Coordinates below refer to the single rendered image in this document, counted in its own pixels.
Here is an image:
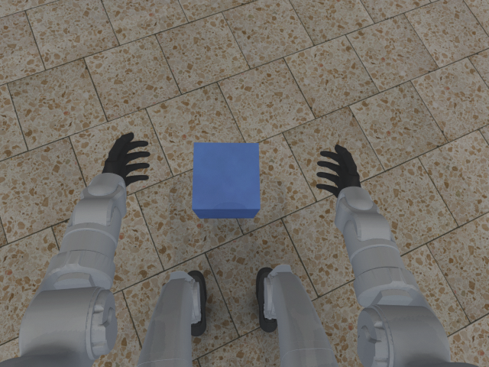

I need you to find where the robot right shin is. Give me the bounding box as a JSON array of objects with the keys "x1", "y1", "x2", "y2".
[{"x1": 264, "y1": 265, "x2": 302, "y2": 319}]

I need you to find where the right robot hand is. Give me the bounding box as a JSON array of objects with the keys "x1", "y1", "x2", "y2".
[{"x1": 316, "y1": 145, "x2": 361, "y2": 198}]

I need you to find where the robot right upper arm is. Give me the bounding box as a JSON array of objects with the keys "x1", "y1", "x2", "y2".
[{"x1": 357, "y1": 304, "x2": 479, "y2": 367}]

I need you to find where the robot left upper arm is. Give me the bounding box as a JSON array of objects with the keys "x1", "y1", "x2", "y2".
[{"x1": 0, "y1": 286, "x2": 118, "y2": 367}]

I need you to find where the robot right forearm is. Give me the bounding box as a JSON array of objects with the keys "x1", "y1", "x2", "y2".
[{"x1": 335, "y1": 187, "x2": 451, "y2": 361}]

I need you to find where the robot left forearm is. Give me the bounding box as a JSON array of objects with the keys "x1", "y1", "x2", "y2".
[{"x1": 18, "y1": 173, "x2": 127, "y2": 354}]

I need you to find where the left robot foot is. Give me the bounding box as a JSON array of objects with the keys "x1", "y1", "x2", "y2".
[{"x1": 188, "y1": 271, "x2": 207, "y2": 336}]

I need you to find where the left robot hand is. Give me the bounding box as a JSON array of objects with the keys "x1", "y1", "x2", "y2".
[{"x1": 102, "y1": 132, "x2": 151, "y2": 187}]

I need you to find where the carton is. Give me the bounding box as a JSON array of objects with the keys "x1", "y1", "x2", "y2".
[{"x1": 192, "y1": 142, "x2": 261, "y2": 219}]

